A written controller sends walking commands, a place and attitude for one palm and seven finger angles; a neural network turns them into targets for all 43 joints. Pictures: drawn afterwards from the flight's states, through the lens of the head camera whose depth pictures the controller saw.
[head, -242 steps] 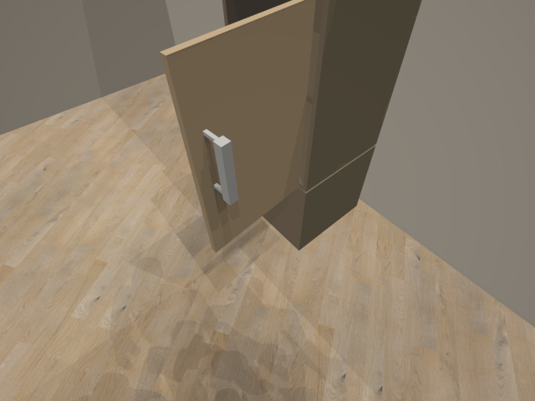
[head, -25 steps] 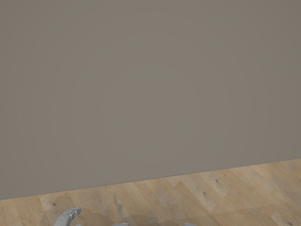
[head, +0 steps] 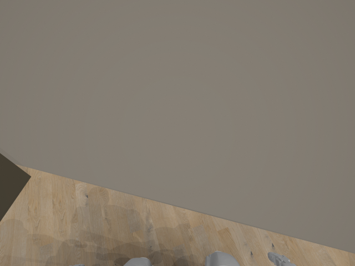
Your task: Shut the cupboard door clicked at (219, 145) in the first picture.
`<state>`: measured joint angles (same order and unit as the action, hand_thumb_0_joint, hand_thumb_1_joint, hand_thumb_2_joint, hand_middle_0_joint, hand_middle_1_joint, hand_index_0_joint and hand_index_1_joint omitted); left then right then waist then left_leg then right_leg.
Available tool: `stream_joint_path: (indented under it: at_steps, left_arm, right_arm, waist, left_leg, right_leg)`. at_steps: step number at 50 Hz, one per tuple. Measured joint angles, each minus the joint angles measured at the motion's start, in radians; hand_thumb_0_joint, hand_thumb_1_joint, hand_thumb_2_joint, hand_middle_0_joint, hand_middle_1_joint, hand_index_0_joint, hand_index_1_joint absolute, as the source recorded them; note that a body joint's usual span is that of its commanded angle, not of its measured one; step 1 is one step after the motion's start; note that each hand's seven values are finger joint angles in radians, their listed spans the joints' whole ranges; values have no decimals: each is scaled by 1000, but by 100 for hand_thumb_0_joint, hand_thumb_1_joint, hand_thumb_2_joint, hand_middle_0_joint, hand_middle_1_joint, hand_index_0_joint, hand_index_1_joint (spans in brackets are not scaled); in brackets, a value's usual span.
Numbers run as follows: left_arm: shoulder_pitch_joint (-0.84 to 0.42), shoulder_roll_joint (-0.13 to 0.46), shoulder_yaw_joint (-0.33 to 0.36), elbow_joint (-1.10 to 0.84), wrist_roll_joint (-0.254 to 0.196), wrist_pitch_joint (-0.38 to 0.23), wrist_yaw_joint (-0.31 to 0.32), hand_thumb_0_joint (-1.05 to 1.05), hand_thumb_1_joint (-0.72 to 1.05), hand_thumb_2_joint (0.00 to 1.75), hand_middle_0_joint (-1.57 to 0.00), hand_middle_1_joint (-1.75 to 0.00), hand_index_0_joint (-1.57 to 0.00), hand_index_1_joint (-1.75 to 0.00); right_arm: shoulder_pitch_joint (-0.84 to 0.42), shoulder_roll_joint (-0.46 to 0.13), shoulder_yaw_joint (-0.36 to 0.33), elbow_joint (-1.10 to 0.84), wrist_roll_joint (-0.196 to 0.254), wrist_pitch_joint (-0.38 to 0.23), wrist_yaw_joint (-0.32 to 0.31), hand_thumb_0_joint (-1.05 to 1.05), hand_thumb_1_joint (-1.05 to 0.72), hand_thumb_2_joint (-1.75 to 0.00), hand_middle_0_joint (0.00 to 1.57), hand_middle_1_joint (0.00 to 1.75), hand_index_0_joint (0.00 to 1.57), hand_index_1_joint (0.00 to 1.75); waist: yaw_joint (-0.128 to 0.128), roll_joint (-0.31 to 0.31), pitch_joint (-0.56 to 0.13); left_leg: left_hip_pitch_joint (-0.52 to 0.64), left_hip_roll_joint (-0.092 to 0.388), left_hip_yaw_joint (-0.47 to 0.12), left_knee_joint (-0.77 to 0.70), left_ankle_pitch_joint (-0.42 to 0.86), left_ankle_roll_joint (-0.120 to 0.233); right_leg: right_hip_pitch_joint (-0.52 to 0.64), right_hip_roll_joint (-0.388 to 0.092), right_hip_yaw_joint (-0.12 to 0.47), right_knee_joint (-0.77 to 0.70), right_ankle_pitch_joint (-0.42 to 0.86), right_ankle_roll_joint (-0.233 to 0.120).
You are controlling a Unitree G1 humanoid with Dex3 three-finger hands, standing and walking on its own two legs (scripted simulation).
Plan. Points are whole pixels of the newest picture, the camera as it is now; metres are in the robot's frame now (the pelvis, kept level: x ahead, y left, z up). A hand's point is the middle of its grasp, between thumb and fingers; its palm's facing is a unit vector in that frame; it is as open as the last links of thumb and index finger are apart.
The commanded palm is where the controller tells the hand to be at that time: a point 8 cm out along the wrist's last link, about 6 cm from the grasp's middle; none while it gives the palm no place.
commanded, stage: turn to face it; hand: left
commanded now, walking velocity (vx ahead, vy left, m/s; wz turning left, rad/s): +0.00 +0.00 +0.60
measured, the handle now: out of the picture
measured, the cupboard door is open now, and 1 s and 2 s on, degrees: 95 95 95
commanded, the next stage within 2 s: none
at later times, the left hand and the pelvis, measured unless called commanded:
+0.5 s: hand out of the picture +0.01 +0.18 -0.18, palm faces +0.34 -0.92 -0.22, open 7.3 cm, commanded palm none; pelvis +0.01 -0.04 -0.01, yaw +19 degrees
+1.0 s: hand out of the picture -0.04 +0.12 -0.16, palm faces +0.60 -0.77 -0.23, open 7.3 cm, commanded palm none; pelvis +0.02 -0.08 +0.01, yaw +38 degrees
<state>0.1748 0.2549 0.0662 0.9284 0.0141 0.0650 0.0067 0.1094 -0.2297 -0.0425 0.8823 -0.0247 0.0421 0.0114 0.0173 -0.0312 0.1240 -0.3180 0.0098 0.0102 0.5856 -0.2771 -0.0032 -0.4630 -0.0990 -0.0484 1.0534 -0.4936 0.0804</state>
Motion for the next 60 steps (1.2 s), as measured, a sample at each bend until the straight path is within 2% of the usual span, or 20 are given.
stream_joint_path:
  at_steps: [6, 9, 11, 13, 20, 21, 22, 24, 28, 32, 36, 38, 42, 44, 47, 50, 52, 55, 58, 60]
  left_arm:
    - [-12, -7, -2, -53, 0, -33, -10, 0, 91, 90, -20, -30, -20, -30]
    - [-9, -21, -8, -63, 11, -54, 1, 0, 91, 90, -20, -30, -20, -30]
    - [-1, -40, -15, -62, 13, -52, 7, 0, 91, 90, -20, -30, -20, -30]
    - [10, -51, -20, -59, 14, -50, 11, 0, 91, 90, -20, -30, -21, -30]
    - [28, -55, -27, -45, 13, -57, 2, 0, 91, 90, -21, -30, -21, -30]
    - [35, -52, -25, -44, 9, -54, 0, 0, 90, 90, -21, -30, -21, -30]
    - [40, -50, -22, -45, 4, -48, -3, 0, 90, 90, -21, -30, -21, -30]
    - [23, -28, -14, -32, 3, -22, -1, 0, 90, 90, -21, -30, -21, -30]
    - [-18, -4, 0, -13, 1, 0, 2, 1, 91, 90, -20, -30, -21, -30]
    - [-34, -1, 4, -32, -2, -7, -5, 1, 91, 90, -20, -30, -20, -30]
    - [-31, -1, 2, -55, -4, -28, -6, 0, 91, 90, -20, -30, -20, -30]
    - [-21, -2, 0, -65, 5, -49, 0, 0, 91, 90, -20, -30, -20, -30]
    - [-7, -39, -16, -59, 10, -51, 12, 0, 91, 90, -20, -30, -20, -30]
    - [7, -46, -21, -54, 12, -48, 12, 0, 91, 90, -20, -30, -20, -30]
    - [20, -50, -26, -47, 15, -47, 9, 0, 91, 90, -20, -30, -21, -30]
    - [30, -47, -25, -40, 15, -48, 3, 0, 91, 90, -20, -30, -21, -30]
    - [47, -45, -21, -41, 7, -43, -2, 0, 90, 90, -21, -30, -21, -30]
    - [24, -18, -11, -26, 4, -13, 0, 0, 91, 90, -21, -30, -21, -30]
    - [-8, -4, -1, -10, 1, 0, 2, 1, 91, 90, -20, -30, -21, -30]
    - [-20, -1, 2, -15, -1, -3, -1, 1, 91, 90, -20, -30, -20, -30]
  right_arm:
    - [34, -7, -13, 20, 1, 26, 2, 0, -91, -90, 20, 30, 20, 30]
    - [35, -23, -33, 24, 7, 40, 6, 0, -91, -90, 20, 30, 20, 30]
    - [31, -35, -42, 32, 7, 48, 9, 0, -91, -90, 20, 30, 20, 30]
    - [25, -35, -43, 35, 7, 51, 13, 1, -91, -90, 20, 30, 20, 30]
    - [10, -13, -22, 20, 16, 31, 23, 1, -91, -90, 19, 30, 20, 30]
    - [12, -15, -18, 12, 15, 24, 24, 0, -91, -90, 19, 30, 20, 30]
    - [16, -19, -18, 4, 11, 14, 25, 0, -91, -90, 19, 30, 20, 30]
    - [10, -5, -15, 3, 6, 2, 18, 0, -91, -90, 19, 30, 20, 30]
    - [31, 11, -4, 7, 0, -5, -1, 0, -91, -90, 20, 30, 20, 30]
    - [49, 7, -5, 22, -4, 6, -3, 0, -91, -90, 20, 30, 20, 30]
    - [64, -3, -16, 31, 0, 22, 0, 0, -91, -90, 20, 30, 20, 30]
    - [67, -12, -27, 31, 7, 30, 2, 0, -91, -90, 20, 30, 20, 30]
    - [43, -40, -45, 42, 7, 49, 8, 0, -91, -90, 20, 30, 20, 30]
    - [33, -37, -44, 41, 9, 53, 14, 1, -91, -90, 20, 30, 20, 30]
    - [21, -26, -38, 33, 12, 51, 23, 1, -91, -90, 19, 30, 20, 30]
    - [10, -17, -29, 21, 15, 39, 25, 0, -91, -90, 19, 30, 20, 30]
    - [15, -25, -22, 3, 13, 23, 28, 0, -91, -90, 19, 30, 20, 30]
    - [9, -9, -16, -2, 4, -2, 17, 0, -91, -90, 19, 30, 20, 30]
    - [25, 5, -7, 1, 0, -8, -1, 0, -91, -90, 20, 30, 20, 30]
    - [35, 9, -3, 10, -2, -6, -6, 0, -91, -90, 20, 30, 20, 30]
  waist:
    - [-12, 48, -27]
    - [-16, 55, -26]
    - [-22, 60, -20]
    - [-28, 48, -18]
    - [-22, -14, -9]
    - [-22, -14, -14]
    - [-25, -5, -24]
    - [-20, -26, -15]
    - [-17, -17, -11]
    - [-17, 18, -17]
    - [-25, 48, -32]
    - [-22, 47, -42]
    - [-34, 67, -14]
    - [-37, 48, -11]
    - [-32, 13, -9]
    - [-22, -12, -9]
    - [-21, -5, -25]
    - [-17, -28, -14]
    - [-15, -22, -11]
    - [-13, -8, -12]
  left_leg:
    - [-28, 3, -89, 10, 9, -38]
    - [-116, -18, -87, 249, -184, -30]
    - [-164, -18, -54, 438, -214, -33]
    - [-171, -8, -12, 495, -211, -45]
    - [-21, -1, 82, 115, -132, -49]
    - [12, 1, 85, 33, -60, -39]
    - [20, 5, 73, -7, -4, 4]
    - [-7, -8, 58, 43, -23, 34]
    - [1, -8, 4, 6, -8, 13]
    - [12, -2, -49, -47, 32, -2]
    - [-16, -7, -104, -23, 29, -29]
    - [-71, -22, -107, 88, -77, -29]
    - [-173, -23, -48, 452, -208, -39]
    - [-174, -12, -6, 481, -199, -49]
    - [-124, 0, 42, 362, -195, -55]
    - [-46, -1, 68, 176, -156, -50]
    - [21, 9, 61, 9, -21, -26]
    - [-18, -10, 34, 60, -28, 17]
    - [-11, -16, -6, 24, -22, 14]
    - [3, -17, -31, -17, 7, 6]
  right_leg:
    - [119, 42, 6, -379, 118, -17]
    - [128, 23, -19, -400, 179, -64]
    - [151, 9, -46, -410, 163, -73]
    - [178, -6, -66, -446, 170, -73]
    - [207, -61, -147, -460, 165, -57]
    - [197, -67, -160, -427, 146, -50]
    - [170, -67, -165, -367, 120, -37]
    - [96, -57, -91, -186, -10, -15]
    - [-5, -5, -5, 20, 1, -1]
    - [14, 24, 16, -100, 33, -6]
    - [126, 56, 13, -377, 119, -18]
    - [157, 45, 13, -466, 162, -51]
    - [192, 18, -42, -456, 174, -71]
    - [215, -1, -63, -483, 183, -69]
    - [230, -29, -93, -503, 189, -64]
    - [222, -54, -127, -476, 171, -52]
    - [191, -62, -156, -407, 133, -39]
    - [81, -45, -72, -145, -42, -10]
    - [3, -2, -10, 18, -19, -2]
    - [-12, 15, 8, 17, 10, -1]
